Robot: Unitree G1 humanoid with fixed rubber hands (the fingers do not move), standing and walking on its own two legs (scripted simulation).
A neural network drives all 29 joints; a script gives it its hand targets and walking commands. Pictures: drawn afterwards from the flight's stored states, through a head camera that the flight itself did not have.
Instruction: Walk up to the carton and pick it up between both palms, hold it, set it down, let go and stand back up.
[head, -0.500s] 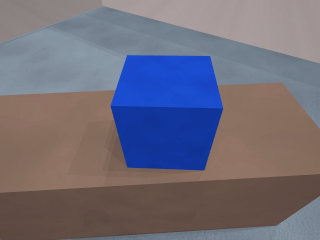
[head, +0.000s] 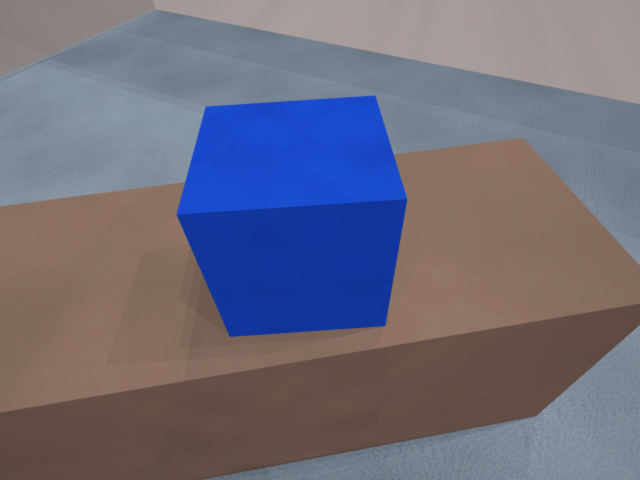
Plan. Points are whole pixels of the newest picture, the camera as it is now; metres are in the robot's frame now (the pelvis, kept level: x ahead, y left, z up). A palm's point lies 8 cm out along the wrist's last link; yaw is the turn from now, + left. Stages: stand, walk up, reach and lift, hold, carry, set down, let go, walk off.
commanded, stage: walk up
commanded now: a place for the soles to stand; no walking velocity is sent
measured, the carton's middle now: (299, 221) +0.51 +0.06 +0.01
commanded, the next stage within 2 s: reach and lift in 0.58 s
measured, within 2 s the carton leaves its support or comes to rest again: neither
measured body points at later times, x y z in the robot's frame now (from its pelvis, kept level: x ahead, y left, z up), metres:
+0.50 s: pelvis +0.01 +0.00 -0.01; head +0.01 -0.01 +0.44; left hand +0.06 +0.26 -0.14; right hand +0.03 -0.27 -0.15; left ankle -0.02 +0.10 -0.73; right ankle +0.01 -0.12 -0.73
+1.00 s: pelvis -0.04 -0.02 -0.02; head +0.00 -0.01 +0.42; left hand +0.14 +0.25 -0.11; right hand +0.15 -0.27 -0.12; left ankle -0.03 +0.10 -0.73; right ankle +0.01 -0.12 -0.73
